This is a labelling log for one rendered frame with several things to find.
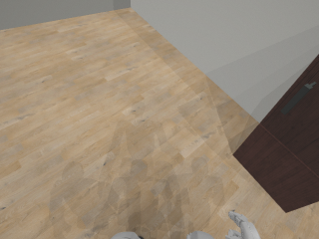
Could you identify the cupboard door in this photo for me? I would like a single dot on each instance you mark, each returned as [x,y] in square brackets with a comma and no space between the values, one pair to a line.
[299,129]

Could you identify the handle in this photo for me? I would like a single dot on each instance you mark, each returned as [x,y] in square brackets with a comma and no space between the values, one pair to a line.
[297,98]

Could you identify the right robot hand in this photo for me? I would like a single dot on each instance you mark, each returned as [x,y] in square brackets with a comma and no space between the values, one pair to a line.
[247,229]

